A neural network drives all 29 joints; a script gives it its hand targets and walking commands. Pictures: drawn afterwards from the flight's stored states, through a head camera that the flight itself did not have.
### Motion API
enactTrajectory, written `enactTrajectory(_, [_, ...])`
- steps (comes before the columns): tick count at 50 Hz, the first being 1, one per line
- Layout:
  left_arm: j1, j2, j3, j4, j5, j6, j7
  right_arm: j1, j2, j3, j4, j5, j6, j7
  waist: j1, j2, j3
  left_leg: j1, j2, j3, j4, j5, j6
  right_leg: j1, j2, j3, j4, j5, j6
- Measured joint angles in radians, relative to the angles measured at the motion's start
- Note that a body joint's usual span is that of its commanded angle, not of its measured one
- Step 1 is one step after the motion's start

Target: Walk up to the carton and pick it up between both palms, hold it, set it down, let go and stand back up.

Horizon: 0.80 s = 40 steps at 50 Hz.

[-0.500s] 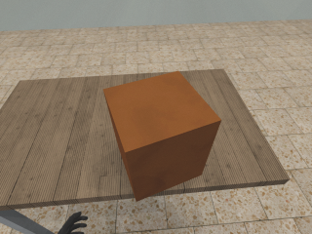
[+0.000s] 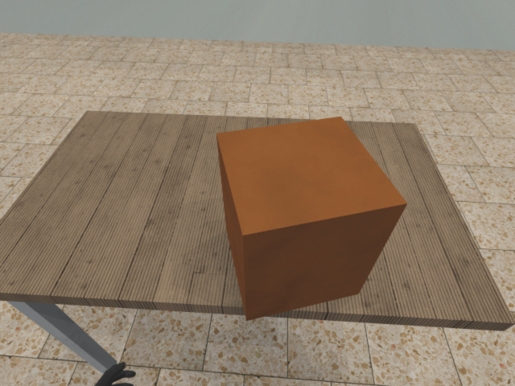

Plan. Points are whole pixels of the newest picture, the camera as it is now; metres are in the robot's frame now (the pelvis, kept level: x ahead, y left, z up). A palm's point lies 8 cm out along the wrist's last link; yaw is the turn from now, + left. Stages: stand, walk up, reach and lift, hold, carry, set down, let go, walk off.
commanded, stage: walk up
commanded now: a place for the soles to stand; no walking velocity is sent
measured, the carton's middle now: (293, 220) +0.39 -0.03 +0.06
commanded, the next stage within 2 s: reach and lift in 1.36 s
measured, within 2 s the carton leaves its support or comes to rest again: neither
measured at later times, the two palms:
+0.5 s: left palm out of the picture +0.09 +0.28 -0.10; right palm out of the picture +0.12 -0.27 -0.08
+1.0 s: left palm out of the picture +0.05 +0.28 -0.10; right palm out of the picture +0.14 -0.26 -0.08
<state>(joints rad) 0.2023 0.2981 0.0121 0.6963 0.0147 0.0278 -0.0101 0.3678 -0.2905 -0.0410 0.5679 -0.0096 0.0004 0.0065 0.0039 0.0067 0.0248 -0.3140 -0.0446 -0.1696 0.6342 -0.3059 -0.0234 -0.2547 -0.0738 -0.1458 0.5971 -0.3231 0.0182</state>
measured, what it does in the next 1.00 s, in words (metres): stands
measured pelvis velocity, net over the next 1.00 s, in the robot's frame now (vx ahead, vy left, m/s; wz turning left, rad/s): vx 0.00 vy -0.01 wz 0.13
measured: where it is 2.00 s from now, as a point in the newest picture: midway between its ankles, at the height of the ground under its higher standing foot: outside the picture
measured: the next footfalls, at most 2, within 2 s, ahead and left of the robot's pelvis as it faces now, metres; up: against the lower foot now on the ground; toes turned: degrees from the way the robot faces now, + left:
none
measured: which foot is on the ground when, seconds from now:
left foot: down 0.00-1.00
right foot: down 0.00-1.00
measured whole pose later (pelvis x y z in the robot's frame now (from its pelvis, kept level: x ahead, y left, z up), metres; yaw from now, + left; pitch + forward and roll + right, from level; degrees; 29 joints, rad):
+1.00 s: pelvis +0.00 -0.01 +0.00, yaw +7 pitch -2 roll -1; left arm 0.31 0.31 0.01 0.68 0.01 0.03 -0.01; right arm 0.32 -0.29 -0.04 0.58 -0.01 0.01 0.00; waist 0.01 0.01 0.03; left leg -0.32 -0.08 -0.22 0.65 -0.29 -0.03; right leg -0.21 -0.09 -0.20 0.61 -0.36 0.02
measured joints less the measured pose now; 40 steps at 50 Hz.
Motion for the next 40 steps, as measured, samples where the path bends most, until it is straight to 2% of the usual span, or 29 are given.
enactTrajectory(21, [0.041,0.017,0.007,-0.015,0.002,0.011,0.0,-0.017,-0.009,-0.004,-0.02,0.0,0.005,-0.001,0.008,-0.004,0.007,-0.026,-0.03,-0.045,0.048,-0.01,-0.002,-0.002,-0.026,-0.045,0.049,-0.034,0.002])
enactTrajectory(28, [0.057,0.019,0.008,-0.026,0.004,-0.003,0.001,-0.02,-0.011,-0.001,-0.019,-0.002,0.01,-0.002,0.008,0.002,0.001,-0.028,-0.025,-0.063,0.029,0.003,-0.01,0.004,-0.015,-0.054,0.026,-0.023,-0.005])
enactTrajectory(32, [0.065,0.016,0.004,-0.024,0.006,-0.003,0.003,-0.016,-0.017,-0.007,-0.022,-0.006,0.012,-0.001,0.004,0.008,0.008,-0.031,-0.019,-0.033,0.053,0.001,0.005,0.013,-0.026,-0.069,0.049,-0.042,-0.005])
enactTrajectory(36, [0.067,0.021,0.003,-0.016,0.001,0.013,0.001,-0.017,-0.008,-0.005,-0.014,0.0,0.007,0.001,0.005,-0.009,0.011,-0.022,-0.029,-0.023,0.047,-0.005,0.002,0.017,-0.043,-0.069,0.06,-0.052,0.002])
enactTrajectory(40, [0.074,0.023,0.002,-0.02,-0.001,0.009,-0.001,-0.018,-0.002,0.003,-0.001,-0.001,0.008,-0.005,0.002,-0.011,-0.001,-0.022,-0.03,-0.041,0.015,0.015,0.0,0.023,-0.017,-0.043,0.022,-0.04,0.0])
